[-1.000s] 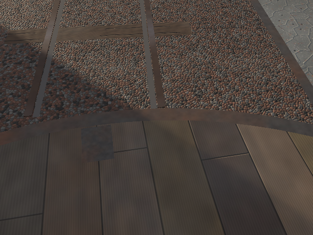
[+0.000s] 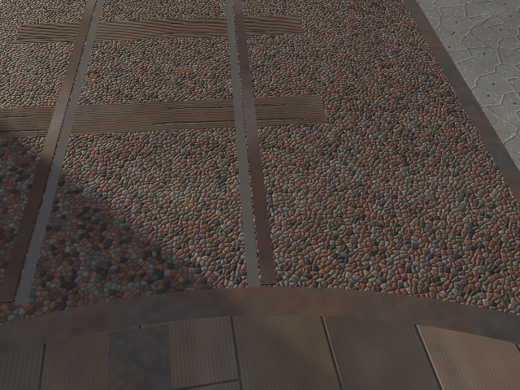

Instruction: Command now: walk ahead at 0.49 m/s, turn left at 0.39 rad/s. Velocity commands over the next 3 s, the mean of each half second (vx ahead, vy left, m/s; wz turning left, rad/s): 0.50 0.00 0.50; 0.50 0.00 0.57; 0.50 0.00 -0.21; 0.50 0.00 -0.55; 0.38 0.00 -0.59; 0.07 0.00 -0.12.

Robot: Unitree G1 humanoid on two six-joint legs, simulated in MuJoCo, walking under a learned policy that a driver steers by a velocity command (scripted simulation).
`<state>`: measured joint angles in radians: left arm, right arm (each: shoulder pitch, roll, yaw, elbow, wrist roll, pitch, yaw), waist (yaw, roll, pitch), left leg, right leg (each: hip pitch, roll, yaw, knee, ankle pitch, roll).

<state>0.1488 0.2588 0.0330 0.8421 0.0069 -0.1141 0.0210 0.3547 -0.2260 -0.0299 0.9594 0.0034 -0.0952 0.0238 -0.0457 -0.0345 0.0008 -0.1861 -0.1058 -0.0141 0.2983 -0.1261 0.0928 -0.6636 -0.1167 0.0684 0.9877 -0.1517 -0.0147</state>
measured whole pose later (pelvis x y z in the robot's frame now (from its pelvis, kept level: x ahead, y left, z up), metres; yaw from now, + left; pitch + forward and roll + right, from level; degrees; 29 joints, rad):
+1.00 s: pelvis +0.47 +0.12 +0.00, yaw +35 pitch +2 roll +0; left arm 0.12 0.30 0.06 0.73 0.01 -0.11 0.01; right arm 0.32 -0.26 -0.07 0.71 0.01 -0.06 0.02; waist -0.03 -0.04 0.03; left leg -0.22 -0.12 -0.05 0.35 -0.16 0.10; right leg -0.68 -0.12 0.07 1.00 -0.19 0.03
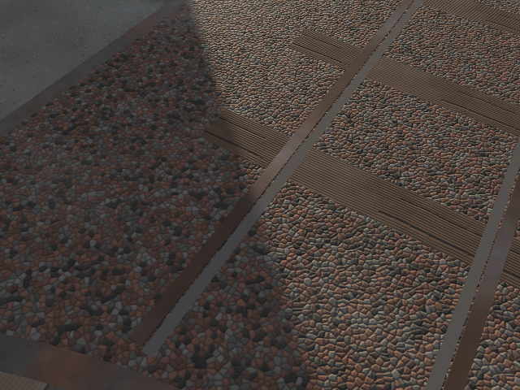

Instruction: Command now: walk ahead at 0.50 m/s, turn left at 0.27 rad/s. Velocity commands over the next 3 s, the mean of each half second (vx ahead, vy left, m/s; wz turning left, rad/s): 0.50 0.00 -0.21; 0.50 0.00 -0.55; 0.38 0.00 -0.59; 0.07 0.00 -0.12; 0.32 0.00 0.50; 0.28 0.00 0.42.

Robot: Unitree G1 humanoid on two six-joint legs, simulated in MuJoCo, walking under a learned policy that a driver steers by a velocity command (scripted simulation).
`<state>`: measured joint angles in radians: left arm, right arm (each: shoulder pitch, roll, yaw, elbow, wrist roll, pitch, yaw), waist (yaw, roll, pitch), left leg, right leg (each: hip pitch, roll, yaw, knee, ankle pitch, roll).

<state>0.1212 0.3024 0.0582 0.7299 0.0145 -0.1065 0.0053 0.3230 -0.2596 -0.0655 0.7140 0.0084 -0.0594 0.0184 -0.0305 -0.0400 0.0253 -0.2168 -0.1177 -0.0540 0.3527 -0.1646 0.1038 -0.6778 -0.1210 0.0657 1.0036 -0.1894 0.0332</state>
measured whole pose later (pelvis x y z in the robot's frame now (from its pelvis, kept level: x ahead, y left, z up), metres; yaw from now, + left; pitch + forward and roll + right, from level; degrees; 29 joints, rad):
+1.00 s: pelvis +0.57 -0.08 +0.00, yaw -28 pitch +2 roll +1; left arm 0.27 0.32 0.07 0.66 -0.03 -0.02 0.00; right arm 0.27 -0.26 -0.06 0.74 -0.01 -0.10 0.00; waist -0.03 -0.06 0.00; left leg -0.21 -0.03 0.06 0.38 -0.20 0.03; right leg -0.59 -0.05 0.06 1.15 -0.31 0.00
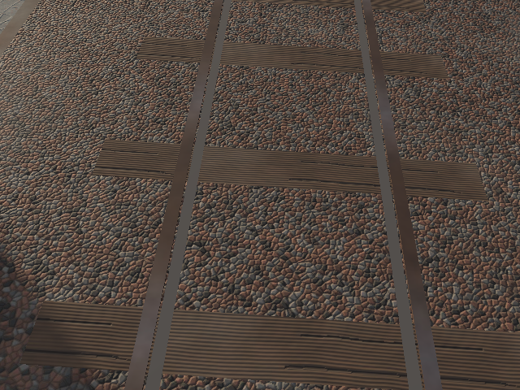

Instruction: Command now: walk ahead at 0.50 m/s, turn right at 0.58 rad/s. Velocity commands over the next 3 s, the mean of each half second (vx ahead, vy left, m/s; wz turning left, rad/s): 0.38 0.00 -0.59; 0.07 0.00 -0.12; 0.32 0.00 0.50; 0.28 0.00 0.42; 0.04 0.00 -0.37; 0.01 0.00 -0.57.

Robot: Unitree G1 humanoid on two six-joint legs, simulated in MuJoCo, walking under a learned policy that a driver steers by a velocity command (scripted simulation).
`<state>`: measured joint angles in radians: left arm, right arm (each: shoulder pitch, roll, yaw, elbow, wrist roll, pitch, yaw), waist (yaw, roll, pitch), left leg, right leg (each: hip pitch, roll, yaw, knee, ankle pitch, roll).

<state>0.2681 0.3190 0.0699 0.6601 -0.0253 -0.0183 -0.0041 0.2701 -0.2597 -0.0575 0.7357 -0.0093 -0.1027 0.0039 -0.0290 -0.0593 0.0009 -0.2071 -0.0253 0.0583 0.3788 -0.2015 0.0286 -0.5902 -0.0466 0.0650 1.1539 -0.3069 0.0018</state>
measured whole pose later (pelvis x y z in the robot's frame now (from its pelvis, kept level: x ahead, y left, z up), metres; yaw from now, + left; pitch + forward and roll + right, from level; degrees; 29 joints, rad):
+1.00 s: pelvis +0.33 -0.06 -0.01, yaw -19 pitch +1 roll -1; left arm 0.19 0.26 0.05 0.69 0.02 0.02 0.03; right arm 0.15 -0.27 -0.04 0.69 0.01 0.00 0.00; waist 0.00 0.00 0.02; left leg -0.38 -0.05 -0.11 0.60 -0.23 0.01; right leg -0.26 0.06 0.06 0.58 -0.34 -0.02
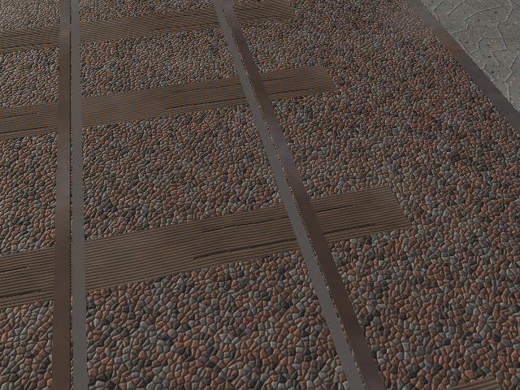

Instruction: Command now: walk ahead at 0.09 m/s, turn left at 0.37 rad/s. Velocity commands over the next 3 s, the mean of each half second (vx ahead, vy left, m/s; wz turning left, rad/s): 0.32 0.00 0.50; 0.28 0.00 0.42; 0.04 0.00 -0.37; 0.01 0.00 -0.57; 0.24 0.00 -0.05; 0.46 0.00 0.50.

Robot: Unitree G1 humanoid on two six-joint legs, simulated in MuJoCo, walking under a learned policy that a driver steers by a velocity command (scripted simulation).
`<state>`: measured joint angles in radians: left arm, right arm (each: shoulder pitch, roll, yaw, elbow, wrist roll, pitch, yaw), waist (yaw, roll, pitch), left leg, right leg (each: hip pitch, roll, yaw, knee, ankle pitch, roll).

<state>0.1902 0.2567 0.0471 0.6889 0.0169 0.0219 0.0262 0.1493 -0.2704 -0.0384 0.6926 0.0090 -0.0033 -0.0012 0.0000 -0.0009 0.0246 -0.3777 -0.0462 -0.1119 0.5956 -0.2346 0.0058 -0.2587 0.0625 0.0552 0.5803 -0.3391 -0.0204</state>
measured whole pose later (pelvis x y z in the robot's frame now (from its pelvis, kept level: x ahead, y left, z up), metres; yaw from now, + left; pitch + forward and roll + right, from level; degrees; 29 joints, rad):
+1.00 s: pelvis +0.33 +0.15 +0.00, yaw +30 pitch +1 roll -1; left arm 0.08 0.24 0.03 0.70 0.01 -0.06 -0.03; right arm 0.27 -0.30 -0.05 0.71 0.00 0.03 -0.03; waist -0.02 0.02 0.05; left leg -0.36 -0.05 -0.12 1.06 -0.55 -0.06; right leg -0.41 0.06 0.03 0.49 -0.10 -0.04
